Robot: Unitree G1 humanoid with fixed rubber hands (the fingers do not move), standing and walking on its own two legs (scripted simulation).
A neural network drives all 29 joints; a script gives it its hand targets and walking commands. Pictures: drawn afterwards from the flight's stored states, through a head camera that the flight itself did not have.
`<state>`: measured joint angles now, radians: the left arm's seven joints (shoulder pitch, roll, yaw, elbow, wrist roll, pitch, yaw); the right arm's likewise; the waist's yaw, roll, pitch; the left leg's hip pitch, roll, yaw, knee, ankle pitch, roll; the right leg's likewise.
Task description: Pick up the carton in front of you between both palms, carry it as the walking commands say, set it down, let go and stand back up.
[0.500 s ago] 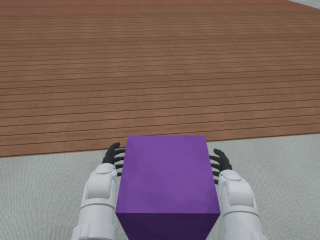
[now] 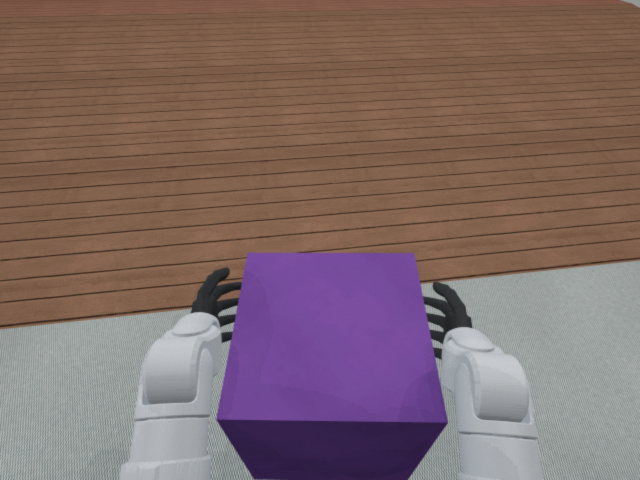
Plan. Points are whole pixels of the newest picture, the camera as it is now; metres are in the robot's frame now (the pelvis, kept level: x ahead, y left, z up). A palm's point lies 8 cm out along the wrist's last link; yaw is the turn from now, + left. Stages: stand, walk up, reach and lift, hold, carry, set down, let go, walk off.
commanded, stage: carry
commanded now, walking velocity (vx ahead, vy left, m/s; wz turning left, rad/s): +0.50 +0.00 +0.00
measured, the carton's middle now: (330, 372) +0.28 +0.00 +0.01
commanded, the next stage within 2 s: none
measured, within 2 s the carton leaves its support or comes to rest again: neither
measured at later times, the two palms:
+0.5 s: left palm (243, 195) +0.56 +0.16 +0.09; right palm (418, 205) +0.55 -0.14 +0.08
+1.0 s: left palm (254, 107) +0.89 +0.19 +0.10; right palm (382, 111) +0.89 -0.11 +0.10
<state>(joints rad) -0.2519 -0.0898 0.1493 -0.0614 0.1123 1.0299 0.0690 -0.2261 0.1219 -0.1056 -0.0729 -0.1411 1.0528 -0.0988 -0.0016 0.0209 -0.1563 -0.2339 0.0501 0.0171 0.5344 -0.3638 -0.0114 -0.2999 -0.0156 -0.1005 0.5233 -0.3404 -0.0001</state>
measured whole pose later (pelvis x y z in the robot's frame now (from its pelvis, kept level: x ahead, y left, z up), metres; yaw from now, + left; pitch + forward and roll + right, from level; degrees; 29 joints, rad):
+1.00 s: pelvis +0.62 +0.03 -0.01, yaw +3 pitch +4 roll +1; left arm -0.18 -0.14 0.10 -0.42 0.09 1.19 0.09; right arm -0.14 0.13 -0.10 -0.45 -0.09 1.22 -0.11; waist 0.00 -0.01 -0.07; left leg -0.55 0.06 0.20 0.52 -0.05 0.03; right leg 0.08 -0.03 -0.20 0.28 -0.41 0.00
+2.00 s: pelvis +1.27 +0.07 +0.02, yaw +1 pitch +6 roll +1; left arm -0.84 0.00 0.32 -0.11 0.04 1.28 0.12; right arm -0.83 0.06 -0.26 -0.10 -0.11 1.29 -0.13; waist -0.04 -0.02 0.14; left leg -0.55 -0.03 0.12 0.67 -0.38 0.07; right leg -0.45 0.01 0.01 1.26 -0.53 0.00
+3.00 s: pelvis +1.53 +0.06 +0.06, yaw +1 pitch +1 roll +0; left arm -0.72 0.01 0.22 0.24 0.08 1.23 0.11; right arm -0.70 -0.01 -0.19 0.24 -0.06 1.26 -0.13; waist -0.02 0.00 -0.05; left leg -0.21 -0.01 0.06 0.57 -0.51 0.04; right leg -0.24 0.00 -0.08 0.56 -0.47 0.00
